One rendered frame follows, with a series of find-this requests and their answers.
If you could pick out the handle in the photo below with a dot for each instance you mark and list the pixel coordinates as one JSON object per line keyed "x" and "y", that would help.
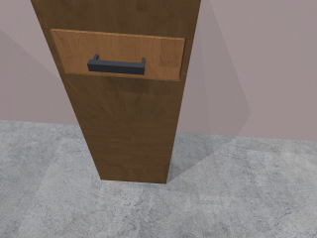
{"x": 113, "y": 66}

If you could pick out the drawer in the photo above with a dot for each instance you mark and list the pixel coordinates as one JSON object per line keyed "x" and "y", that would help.
{"x": 163, "y": 55}

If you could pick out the cabinet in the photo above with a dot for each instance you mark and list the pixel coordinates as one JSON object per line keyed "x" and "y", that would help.
{"x": 128, "y": 123}

